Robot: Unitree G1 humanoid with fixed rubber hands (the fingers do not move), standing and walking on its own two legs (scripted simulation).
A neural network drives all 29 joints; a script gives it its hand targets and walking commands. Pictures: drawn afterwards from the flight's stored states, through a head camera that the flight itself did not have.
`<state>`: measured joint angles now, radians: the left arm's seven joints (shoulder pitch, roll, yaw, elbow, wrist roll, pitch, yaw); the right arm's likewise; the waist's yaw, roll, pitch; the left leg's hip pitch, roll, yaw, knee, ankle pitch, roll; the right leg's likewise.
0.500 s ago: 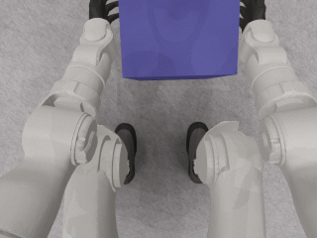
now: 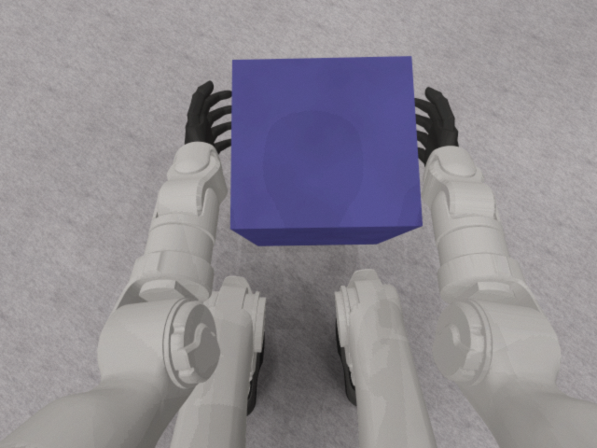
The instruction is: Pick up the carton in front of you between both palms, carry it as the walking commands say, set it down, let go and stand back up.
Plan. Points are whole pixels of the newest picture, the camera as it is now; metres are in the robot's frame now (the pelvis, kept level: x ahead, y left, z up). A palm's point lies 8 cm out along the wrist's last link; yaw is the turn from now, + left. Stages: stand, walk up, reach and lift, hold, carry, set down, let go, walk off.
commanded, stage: reach and lift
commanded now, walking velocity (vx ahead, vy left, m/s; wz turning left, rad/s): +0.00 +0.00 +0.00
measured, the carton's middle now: (319, 170) +0.48 -0.04 -0.14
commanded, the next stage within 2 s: none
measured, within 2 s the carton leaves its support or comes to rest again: neither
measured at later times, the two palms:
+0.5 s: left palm (135, 111) +0.46 +0.12 +0.09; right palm (487, 116) +0.44 -0.18 +0.08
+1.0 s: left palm out of the picture +0.42 +0.13 +0.25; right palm out of the picture +0.41 -0.17 +0.24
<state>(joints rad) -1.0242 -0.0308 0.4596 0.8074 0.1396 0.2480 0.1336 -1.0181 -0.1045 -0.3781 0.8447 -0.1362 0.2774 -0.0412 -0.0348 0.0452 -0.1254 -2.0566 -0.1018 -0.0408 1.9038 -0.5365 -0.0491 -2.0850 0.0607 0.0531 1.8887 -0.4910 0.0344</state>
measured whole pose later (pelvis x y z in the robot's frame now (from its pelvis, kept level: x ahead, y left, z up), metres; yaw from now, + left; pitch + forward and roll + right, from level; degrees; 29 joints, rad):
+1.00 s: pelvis +0.09 +0.00 +0.27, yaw -1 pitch +16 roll +0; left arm -0.36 -0.16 0.32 0.56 0.17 0.30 0.07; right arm -0.36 0.09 -0.29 0.57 -0.18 0.33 -0.03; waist -0.01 0.02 -0.18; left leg -0.78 -0.06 -0.08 0.90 -0.39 0.00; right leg -0.80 0.04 0.07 0.88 -0.36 0.01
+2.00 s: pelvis +0.11 +0.00 +0.32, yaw -1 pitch -5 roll +0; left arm -0.31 -0.16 0.28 0.34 0.29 0.63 -0.01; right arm -0.28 0.16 -0.25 0.32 -0.29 0.66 0.00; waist 0.00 0.01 0.02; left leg -0.10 -0.03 -0.09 0.41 -0.23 0.00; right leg -0.12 0.03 0.07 0.40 -0.19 0.00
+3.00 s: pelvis +0.10 +0.00 +0.32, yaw -1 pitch -6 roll +0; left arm -0.31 -0.16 0.27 0.25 0.29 0.74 -0.02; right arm -0.29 0.16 -0.23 0.24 -0.28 0.77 0.00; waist 0.00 0.01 0.00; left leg -0.09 -0.03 -0.10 0.42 -0.22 0.00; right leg -0.10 0.03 0.07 0.40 -0.19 0.01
